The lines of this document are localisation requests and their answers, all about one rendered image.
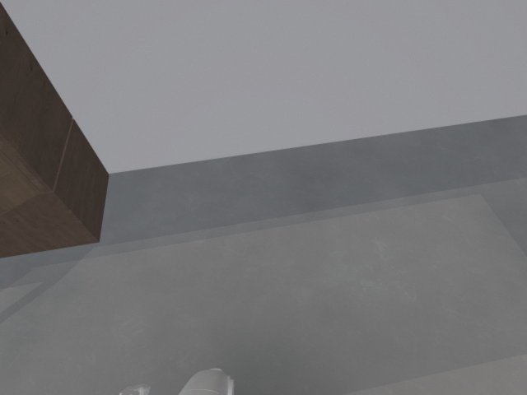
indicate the left robot thigh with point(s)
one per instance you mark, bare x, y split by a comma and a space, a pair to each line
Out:
209, 382

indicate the cupboard door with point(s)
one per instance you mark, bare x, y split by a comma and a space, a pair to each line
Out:
15, 187

